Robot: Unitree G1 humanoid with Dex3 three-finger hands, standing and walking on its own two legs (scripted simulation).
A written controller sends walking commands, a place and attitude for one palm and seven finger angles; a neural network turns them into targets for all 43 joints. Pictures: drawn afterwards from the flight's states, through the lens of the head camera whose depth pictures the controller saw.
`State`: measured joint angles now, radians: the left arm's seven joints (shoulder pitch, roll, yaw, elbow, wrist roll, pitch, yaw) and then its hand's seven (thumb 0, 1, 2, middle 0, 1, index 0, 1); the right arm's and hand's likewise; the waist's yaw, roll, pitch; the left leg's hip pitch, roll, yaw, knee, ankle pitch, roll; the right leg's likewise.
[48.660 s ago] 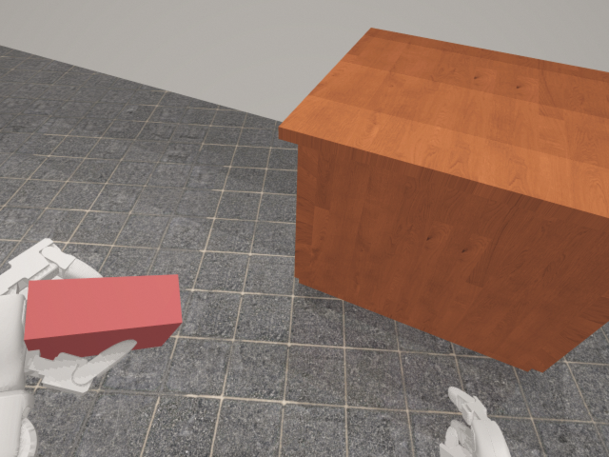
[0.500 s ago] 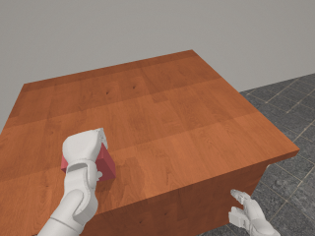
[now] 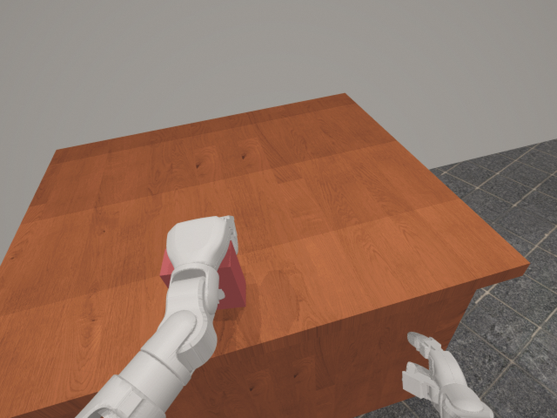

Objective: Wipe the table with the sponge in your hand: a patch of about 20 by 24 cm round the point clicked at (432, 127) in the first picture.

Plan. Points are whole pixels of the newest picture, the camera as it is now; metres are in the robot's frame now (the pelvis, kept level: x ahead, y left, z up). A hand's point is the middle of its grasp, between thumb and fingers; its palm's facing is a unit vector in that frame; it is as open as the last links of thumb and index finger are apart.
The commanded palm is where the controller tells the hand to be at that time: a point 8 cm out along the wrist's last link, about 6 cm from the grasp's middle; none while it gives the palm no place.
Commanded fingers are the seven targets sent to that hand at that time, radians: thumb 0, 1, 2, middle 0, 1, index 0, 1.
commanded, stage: wipe forward along the third lane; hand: left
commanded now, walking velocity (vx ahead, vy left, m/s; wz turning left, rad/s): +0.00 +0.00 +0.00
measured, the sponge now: (210, 285) +0.31 +0.17 +0.03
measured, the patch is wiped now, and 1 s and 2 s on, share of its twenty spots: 0.75 0.85 1.00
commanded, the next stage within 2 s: wipe back along the third lane in 1.72 s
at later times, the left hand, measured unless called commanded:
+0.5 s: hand (224, 244) +0.35 +0.15 +0.08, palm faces +0.01 -0.06 -1.00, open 9.3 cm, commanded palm +0.32 +0.15 +0.12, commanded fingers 0.00 0.10 1.30 -1.20 -1.60 -1.20 -1.60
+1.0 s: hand (219, 224) +0.40 +0.17 +0.08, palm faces -0.05 -0.04 -1.00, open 9.3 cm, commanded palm +0.38 +0.17 +0.11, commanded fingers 0.00 0.10 1.30 -1.20 -1.60 -1.20 -1.60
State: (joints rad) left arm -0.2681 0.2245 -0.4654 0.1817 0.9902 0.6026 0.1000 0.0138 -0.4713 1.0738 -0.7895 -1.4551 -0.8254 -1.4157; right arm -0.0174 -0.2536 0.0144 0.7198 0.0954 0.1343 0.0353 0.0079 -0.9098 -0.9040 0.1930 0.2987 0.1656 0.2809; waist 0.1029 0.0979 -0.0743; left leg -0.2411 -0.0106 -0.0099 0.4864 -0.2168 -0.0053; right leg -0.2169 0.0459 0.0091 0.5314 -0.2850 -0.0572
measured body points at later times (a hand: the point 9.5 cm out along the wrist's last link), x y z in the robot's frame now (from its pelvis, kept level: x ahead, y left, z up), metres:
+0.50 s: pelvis +0.00 -0.02 +0.00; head -0.04 -0.05 +0.45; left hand +0.35 +0.15 +0.14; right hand +0.23 -0.23 -0.09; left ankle +0.03 +0.13 -0.74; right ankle +0.00 -0.08 -0.74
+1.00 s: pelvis +0.00 -0.02 +0.00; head -0.01 -0.05 +0.45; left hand +0.40 +0.17 +0.14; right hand +0.16 -0.26 -0.12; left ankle +0.03 +0.13 -0.74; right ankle +0.00 -0.08 -0.74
